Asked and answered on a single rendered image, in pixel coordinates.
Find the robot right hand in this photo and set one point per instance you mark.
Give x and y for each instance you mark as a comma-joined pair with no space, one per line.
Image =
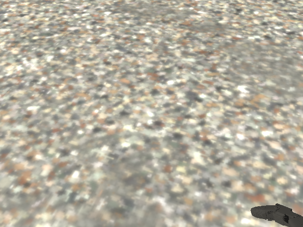
279,213

